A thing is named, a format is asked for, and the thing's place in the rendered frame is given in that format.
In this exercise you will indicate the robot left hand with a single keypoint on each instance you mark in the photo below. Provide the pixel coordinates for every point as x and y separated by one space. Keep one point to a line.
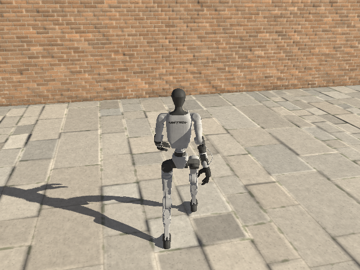
164 144

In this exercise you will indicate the left robot upper arm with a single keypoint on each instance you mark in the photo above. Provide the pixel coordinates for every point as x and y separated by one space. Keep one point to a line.
159 127

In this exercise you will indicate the robot right hand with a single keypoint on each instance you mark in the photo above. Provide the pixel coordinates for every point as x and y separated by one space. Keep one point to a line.
207 173

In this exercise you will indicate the right robot upper arm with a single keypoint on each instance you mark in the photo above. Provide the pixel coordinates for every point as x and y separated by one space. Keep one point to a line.
195 117

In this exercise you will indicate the left robot foot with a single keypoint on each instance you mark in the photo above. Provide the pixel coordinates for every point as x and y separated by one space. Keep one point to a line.
166 244

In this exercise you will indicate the right robot forearm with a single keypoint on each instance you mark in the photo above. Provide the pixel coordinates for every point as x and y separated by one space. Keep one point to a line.
203 154

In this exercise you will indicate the left robot forearm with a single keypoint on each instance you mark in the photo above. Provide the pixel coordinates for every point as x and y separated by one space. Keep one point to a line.
158 144

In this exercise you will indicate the humanoid robot torso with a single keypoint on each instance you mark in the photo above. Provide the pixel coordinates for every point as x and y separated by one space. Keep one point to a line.
178 128

